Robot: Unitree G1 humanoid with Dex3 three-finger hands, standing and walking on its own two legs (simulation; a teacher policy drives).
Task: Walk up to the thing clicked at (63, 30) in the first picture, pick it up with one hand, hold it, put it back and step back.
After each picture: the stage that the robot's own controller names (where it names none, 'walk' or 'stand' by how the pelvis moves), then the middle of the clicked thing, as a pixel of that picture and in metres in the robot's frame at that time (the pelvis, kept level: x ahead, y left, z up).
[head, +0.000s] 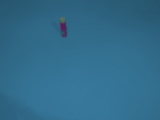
stand; (63, 27) +1.53 +0.27 -0.66
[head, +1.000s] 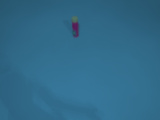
walk; (75, 27) +1.41 +0.21 -0.64
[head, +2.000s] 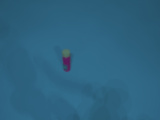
walk; (66, 61) +0.92 +0.20 -0.63
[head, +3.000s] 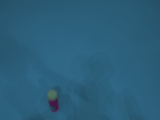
walk; (53, 101) +0.57 +0.20 -0.64
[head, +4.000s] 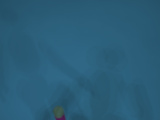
stand; (60, 117) +0.44 +0.20 -0.65
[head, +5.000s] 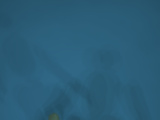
stand; out of the picture +0.42 +0.21 -0.66
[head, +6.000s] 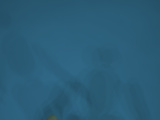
stand; out of the picture +0.40 +0.22 -0.66
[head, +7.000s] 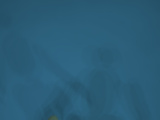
stand; out of the picture +0.40 +0.22 -0.66
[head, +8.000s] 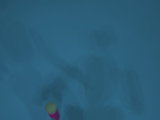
go down; (53, 112) +0.42 +0.21 -0.64
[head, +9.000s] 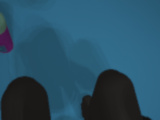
go down; out of the picture +0.49 +0.25 -0.22
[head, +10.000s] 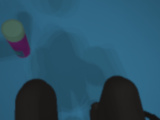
close in; (18, 42) +0.49 +0.24 -0.24
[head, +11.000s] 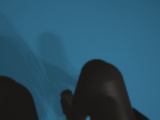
close in; out of the picture +0.47 +0.28 -0.16
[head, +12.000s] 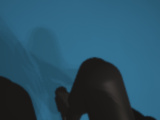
close; out of the picture +0.46 +0.29 -0.16
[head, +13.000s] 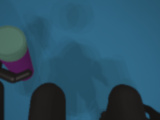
lift; (17, 60) +0.36 +0.23 -0.01
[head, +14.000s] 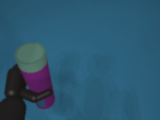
hold; (39, 81) +0.31 +0.15 +0.09
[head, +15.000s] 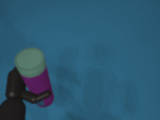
hold; (38, 82) +0.32 +0.16 +0.05
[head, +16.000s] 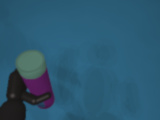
hold; (39, 84) +0.32 +0.16 +0.05
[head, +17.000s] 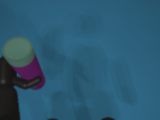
crouch; (29, 68) +0.38 +0.18 -0.01
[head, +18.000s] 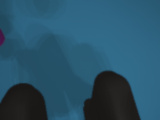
lower; out of the picture +0.50 +0.24 -0.04
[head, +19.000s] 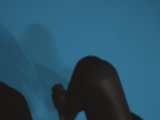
lower; out of the picture +0.47 +0.28 -0.17
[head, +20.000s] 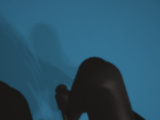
lower; out of the picture +0.46 +0.29 -0.16
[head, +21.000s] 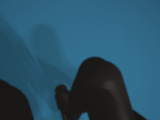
lower; out of the picture +0.45 +0.29 -0.16
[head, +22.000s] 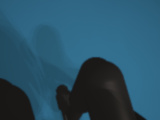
lower; out of the picture +0.45 +0.29 -0.16
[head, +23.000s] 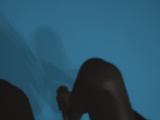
open; out of the picture +0.46 +0.29 -0.17
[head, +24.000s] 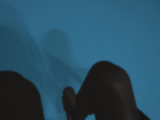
stand; out of the picture +0.46 +0.28 -0.18
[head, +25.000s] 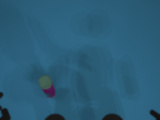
stand; (48, 87) +0.45 +0.20 -0.48
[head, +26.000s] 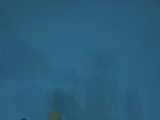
stand; out of the picture +0.42 +0.19 -0.60
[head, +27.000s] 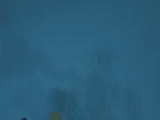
stand; out of the picture +0.41 +0.19 -0.60
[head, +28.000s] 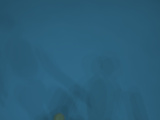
stand; out of the picture +0.42 +0.17 -0.64
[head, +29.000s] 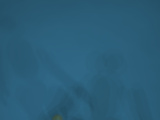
stand; out of the picture +0.42 +0.20 -0.66
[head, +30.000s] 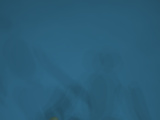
stand; out of the picture +0.40 +0.21 -0.66
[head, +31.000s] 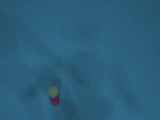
walk; (54, 96) +0.47 +0.17 -0.64
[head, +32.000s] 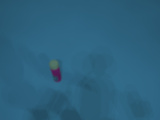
walk; (55, 71) +0.72 +0.26 -0.62
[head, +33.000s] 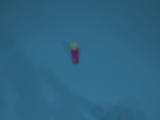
stand; (74, 53) +1.05 +0.16 -0.63
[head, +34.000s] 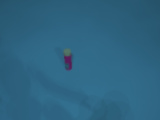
stand; (68, 59) +1.01 +0.18 -0.65
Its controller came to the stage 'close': yes
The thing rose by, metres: 0.69
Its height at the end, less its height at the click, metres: +0.00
